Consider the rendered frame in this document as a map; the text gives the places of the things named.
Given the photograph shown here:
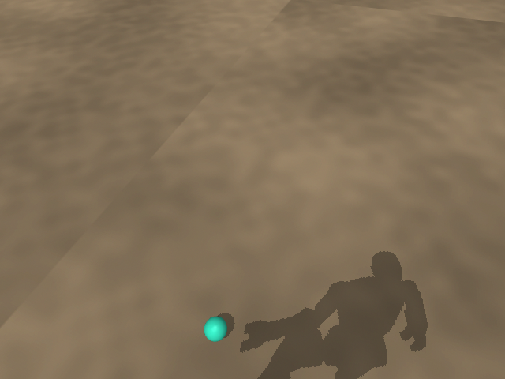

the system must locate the ball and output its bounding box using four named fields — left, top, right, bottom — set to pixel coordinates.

left=204, top=317, right=227, bottom=342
